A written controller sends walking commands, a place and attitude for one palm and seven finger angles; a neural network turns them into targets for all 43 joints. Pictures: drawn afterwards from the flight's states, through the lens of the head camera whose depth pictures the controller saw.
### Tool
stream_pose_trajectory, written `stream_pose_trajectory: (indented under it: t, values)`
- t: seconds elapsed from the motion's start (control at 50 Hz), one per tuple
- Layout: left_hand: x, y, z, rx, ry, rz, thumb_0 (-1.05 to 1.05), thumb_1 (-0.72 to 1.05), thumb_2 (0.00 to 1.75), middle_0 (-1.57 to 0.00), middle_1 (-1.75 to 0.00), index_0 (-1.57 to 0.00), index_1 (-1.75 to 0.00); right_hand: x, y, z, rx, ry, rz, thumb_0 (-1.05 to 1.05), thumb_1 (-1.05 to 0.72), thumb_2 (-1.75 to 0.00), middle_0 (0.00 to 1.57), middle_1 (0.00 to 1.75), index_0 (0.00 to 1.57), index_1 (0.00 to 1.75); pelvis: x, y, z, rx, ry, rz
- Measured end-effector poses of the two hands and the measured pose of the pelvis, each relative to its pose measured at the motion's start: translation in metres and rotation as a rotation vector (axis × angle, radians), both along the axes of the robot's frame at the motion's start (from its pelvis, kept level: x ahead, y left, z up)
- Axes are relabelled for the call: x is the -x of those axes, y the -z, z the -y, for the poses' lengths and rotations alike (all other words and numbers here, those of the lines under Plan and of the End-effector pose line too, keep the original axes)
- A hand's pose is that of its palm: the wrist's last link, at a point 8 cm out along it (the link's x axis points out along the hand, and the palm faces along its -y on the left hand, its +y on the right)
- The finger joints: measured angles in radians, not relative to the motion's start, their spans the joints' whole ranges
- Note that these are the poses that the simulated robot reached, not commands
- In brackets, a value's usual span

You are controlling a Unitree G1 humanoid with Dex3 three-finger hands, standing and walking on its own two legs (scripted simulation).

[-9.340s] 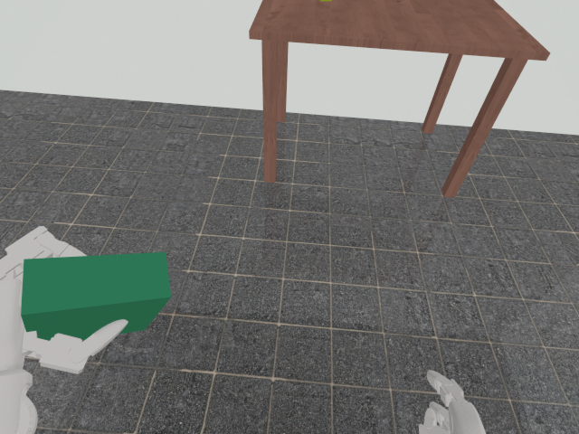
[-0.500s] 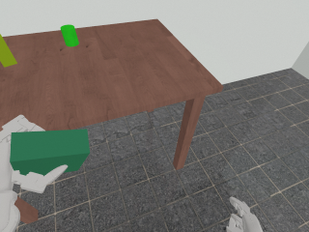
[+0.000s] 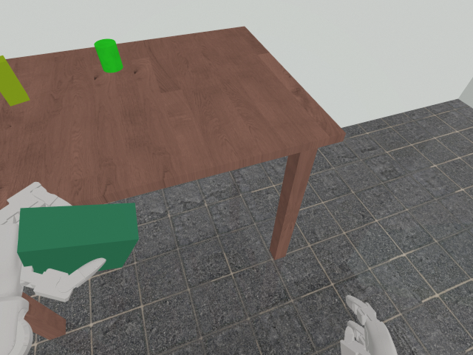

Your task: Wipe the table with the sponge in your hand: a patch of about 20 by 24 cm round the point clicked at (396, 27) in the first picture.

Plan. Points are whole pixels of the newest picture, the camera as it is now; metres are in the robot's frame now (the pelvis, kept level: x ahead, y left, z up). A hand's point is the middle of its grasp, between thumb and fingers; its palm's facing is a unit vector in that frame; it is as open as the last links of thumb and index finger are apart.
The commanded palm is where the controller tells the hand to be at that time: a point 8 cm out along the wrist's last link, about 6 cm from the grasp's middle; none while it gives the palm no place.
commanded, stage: look again from close up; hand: left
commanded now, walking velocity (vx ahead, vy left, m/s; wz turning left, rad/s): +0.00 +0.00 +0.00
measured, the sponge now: (97, 241) +0.23 +0.21 +0.13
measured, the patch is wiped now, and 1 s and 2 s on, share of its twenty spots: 0.00 0.00 0.00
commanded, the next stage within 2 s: shuffle to correct the standing spot in 0.16 s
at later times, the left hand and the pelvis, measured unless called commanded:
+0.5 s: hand (62, 237) +0.22 +0.25 +0.15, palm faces +0.40 -0.84 -0.37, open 9.3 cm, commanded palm +0.17 +0.29 +0.17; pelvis +0.01 +0.01 -0.01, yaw +1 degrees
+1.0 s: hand (116, 162) +0.35 +0.22 +0.16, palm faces +0.39 -0.77 -0.50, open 9.3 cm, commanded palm +0.28 +0.26 +0.17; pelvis +0.13 -0.02 -0.03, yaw +2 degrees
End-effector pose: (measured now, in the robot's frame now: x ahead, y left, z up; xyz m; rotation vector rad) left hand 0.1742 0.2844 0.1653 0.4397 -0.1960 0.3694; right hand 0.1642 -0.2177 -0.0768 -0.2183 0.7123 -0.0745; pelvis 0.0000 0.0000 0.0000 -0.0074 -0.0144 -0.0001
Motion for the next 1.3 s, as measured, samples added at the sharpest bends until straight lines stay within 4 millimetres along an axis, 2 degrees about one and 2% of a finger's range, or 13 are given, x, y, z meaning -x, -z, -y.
stream_pose_trajectory:
  t: [0.2, 0.36, 0.46, 0.6, 0.68, 0.78, 0.86, 0.92, 0.96, 1.0, 1.08, 1.18, 1.3]
  values:
    - [-0.002, -0.006, 0.003, -0.019, 0.022, 0.006, 0.0, -0.44, 1.04, -0.81, -1.38, -0.81, -1.38, 0.001, -0.004, 0.011, 0.012, 0.03, 0.006, 0.01, -0.9, -0.9, 0.21, 0.3, 0.21, 0.3, -0.002, -0.001, 0.002, 0.001, 0.0, -0.002]
    - [0.002, 0.0, 0.0, -0.006, 0.014, -0.004, 0.0, -0.44, 1.04, -0.81, -1.38, -0.81, -1.38, 0.007, -0.002, 0.014, 0.025, 0.039, -0.007, 0.01, -0.9, -0.9, 0.21, 0.3, 0.2, 0.3, -0.002, 0.001, 0.001, 0.003, -0.002, -0.001]
    - [-0.003, 0.005, -0.003, -0.006, 0.009, 0.017, 0.0, -0.44, 1.04, -0.81, -1.38, -0.81, -1.38, 0.006, 0.004, 0.015, 0.039, 0.05, -0.02, 0.01, -0.9, -0.9, 0.21, 0.3, 0.2, 0.3, -0.01, 0.008, -0.003, 0.011, -0.009, -0.009]
    - [-0.031, 0.007, -0.018, -0.037, 0.015, 0.119, 0.0, -0.44, 1.04, -0.81, -1.38, -0.81, -1.38, -0.005, 0.025, 0.008, 0.049, 0.069, -0.06, 0.01, -0.9, -0.9, 0.21, 0.3, 0.2, 0.3, -0.033, 0.027, -0.015, -0.021, 0.001, 0.01]
    - [-0.058, -0.003, -0.017, -0.075, 0.03, 0.105, 0.0, -0.44, 1.04, -0.81, -1.38, -0.81, -1.38, -0.012, 0.027, -0.006, -0.004, 0.082, -0.07, 0.01, -0.9, -0.9, 0.2, 0.3, 0.2, 0.3, -0.049, 0.02, -0.015, -0.03, -0.003, 0.002]
    - [-0.085, -0.015, 0.001, -0.114, 0.085, 0.067, 0.0, -0.44, 1.04, -0.81, -1.38, -0.81, -1.38, -0.024, 0.023, -0.012, -0.059, 0.092, -0.104, 0.01, -0.9, -0.9, 0.21, 0.3, 0.21, 0.3, -0.075, 0.008, -0.008, -0.012, 0.012, -0.02]
    - [-0.107, -0.019, 0.015, -0.174, 0.105, 0.035, 0.0, -0.44, 1.04, -0.81, -1.38, -0.81, -1.38, -0.044, 0.03, -0.002, -0.064, 0.092, -0.118, 0.01, -0.9, -0.9, 0.21, 0.3, 0.21, 0.3, -0.099, 0.009, 0.002, -0.003, 0.015, -0.02]
    - [-0.123, -0.016, 0.021, -0.235, 0.085, 0.049, 0.0, -0.44, 1.04, -0.81, -1.38, -0.81, -1.38, -0.068, 0.047, 0.014, -0.055, 0.078, -0.118, 0.01, -0.9, -0.9, 0.21, 0.3, 0.21, 0.3, -0.118, 0.025, 0.014, -0.007, -0.022, -0.01]
    - [-0.13, -0.013, 0.023, -0.22, 0.064, 0.073, 0.0, -0.44, 1.04, -0.81, -1.38, -0.81, -1.38, -0.087, 0.055, 0.025, -0.035, 0.057, -0.13, 0.01, -0.9, -0.9, 0.21, 0.3, 0.21, 0.3, -0.122, 0.03, 0.018, 0.006, -0.033, 0.006]
    - [-0.133, -0.012, 0.024, -0.194, 0.047, 0.092, 0.0, -0.44, 1.04, -0.81, -1.38, -0.81, -1.38, -0.105, 0.054, 0.036, -0.017, 0.042, -0.131, 0.01, -0.9, -0.9, 0.21, 0.3, 0.21, 0.3, -0.128, 0.03, 0.02, 0.002, -0.028, 0.02]
    - [-0.138, -0.017, 0.031, -0.158, 0.032, 0.121, 0.0, -0.44, 1.04, -0.81, -1.38, -0.81, -1.38, -0.139, 0.034, 0.047, 0.027, 0.025, -0.094, 0.01, -0.9, -0.9, 0.21, 0.3, 0.2, 0.3, -0.144, 0.023, 0.025, -0.018, -0.026, 0.019]
    - [-0.153, -0.026, 0.028, -0.138, 0.028, 0.174, 0.0, -0.44, 1.04, -0.81, -1.38, -0.81, -1.38, -0.178, 0.013, 0.047, 0.073, 0.013, -0.017, 0.01, -0.91, -0.9, 0.2, 0.3, 0.2, 0.3, -0.169, 0.019, 0.021, -0.048, -0.037, 0.02]
    - [-0.185, -0.023, 0.004, -0.142, -0.02, 0.195, 0.0, -0.44, 1.04, -0.81, -1.38, -0.81, -1.38, -0.215, 0.016, 0.026, 0.028, 0.045, 0.056, 0.01, -0.9, -0.9, 0.2, 0.3, 0.2, 0.3, -0.201, 0.027, 0.007, -0.039, -0.025, 0.025]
